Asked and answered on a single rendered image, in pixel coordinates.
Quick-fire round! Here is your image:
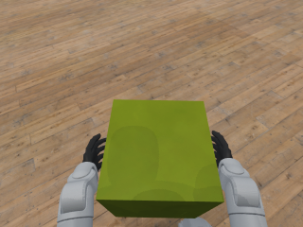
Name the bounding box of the right robot thigh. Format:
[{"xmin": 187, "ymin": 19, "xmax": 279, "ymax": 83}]
[{"xmin": 178, "ymin": 217, "xmax": 212, "ymax": 227}]

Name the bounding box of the robot right forearm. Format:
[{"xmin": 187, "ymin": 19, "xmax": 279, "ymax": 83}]
[{"xmin": 218, "ymin": 158, "xmax": 268, "ymax": 227}]

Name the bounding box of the robot left hand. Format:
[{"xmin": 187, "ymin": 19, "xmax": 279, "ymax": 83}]
[{"xmin": 82, "ymin": 133, "xmax": 107, "ymax": 171}]

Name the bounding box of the robot right hand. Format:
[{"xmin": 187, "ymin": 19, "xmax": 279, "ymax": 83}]
[{"xmin": 211, "ymin": 131, "xmax": 233, "ymax": 168}]

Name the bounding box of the robot left forearm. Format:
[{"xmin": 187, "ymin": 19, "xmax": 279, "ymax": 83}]
[{"xmin": 57, "ymin": 162, "xmax": 98, "ymax": 227}]

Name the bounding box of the carton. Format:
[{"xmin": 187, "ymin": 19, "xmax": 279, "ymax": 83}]
[{"xmin": 96, "ymin": 99, "xmax": 224, "ymax": 218}]

